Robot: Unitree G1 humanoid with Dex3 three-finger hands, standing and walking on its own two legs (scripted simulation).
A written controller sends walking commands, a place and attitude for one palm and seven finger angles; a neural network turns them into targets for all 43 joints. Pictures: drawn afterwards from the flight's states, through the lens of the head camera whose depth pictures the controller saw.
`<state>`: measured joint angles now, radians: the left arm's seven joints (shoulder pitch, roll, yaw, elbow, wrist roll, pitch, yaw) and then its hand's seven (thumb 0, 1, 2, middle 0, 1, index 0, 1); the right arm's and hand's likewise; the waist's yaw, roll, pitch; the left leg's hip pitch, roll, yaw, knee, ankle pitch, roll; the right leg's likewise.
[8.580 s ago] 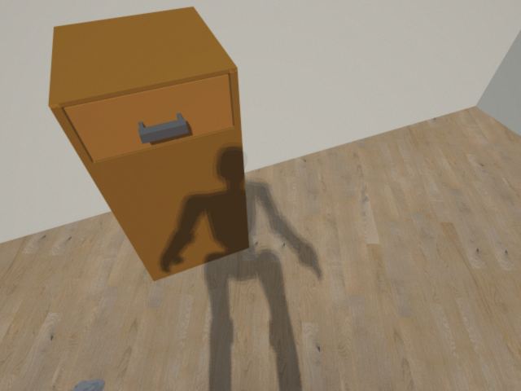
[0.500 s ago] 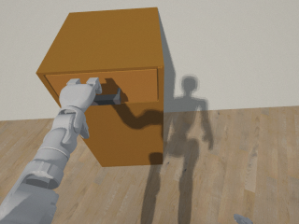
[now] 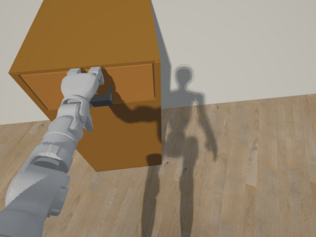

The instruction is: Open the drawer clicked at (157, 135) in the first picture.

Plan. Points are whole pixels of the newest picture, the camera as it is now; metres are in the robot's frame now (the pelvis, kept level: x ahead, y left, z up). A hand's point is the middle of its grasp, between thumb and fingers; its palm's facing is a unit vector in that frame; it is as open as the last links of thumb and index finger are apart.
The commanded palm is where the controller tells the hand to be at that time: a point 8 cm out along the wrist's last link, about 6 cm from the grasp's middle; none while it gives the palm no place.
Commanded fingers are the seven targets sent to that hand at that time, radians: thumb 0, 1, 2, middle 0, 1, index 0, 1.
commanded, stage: move the hooked fingers above the handle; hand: left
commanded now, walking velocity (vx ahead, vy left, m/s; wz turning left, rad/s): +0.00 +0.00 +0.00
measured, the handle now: (94, 95) +0.53 +0.20 +0.00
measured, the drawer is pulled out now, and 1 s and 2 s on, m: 0.00 0.00 0.00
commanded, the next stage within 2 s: lower the fingers behind the handle in 0.76 s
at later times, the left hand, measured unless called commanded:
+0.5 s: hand (88, 96) +0.48 +0.19 +0.05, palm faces -0.05 +0.00 -1.00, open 13.7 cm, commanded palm +0.47 +0.20 +0.11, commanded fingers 0.00 -0.50 0.30 -0.30 -1.20 -0.30 -1.20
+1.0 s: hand (86, 97) +0.48 +0.20 +0.05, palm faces -0.03 -0.02 -1.00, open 13.7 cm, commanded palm +0.47 +0.20 +0.10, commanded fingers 0.00 -0.50 0.30 -0.30 -1.20 -0.30 -1.20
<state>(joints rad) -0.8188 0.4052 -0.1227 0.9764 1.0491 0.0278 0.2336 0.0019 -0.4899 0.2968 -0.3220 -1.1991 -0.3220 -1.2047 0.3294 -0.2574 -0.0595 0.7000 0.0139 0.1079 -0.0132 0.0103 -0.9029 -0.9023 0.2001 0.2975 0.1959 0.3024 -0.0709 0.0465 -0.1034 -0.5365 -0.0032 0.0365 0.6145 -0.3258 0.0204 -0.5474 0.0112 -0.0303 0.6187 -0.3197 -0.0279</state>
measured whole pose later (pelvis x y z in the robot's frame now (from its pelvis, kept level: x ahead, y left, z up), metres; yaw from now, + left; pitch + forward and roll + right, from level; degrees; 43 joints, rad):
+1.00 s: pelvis -0.01 +0.01 +0.00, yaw -1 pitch +16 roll +0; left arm -0.87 0.42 -0.07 1.09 1.07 0.04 0.29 0.00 -0.49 0.30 -0.34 -1.22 -0.34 -1.21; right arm 0.34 -0.25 -0.04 0.69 0.01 0.09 -0.01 0.01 -0.90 -0.90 0.20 0.30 0.20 0.30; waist -0.10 0.05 -0.13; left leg -0.60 0.00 0.05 0.65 -0.33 0.03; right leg -0.60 0.02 -0.02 0.63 -0.31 -0.02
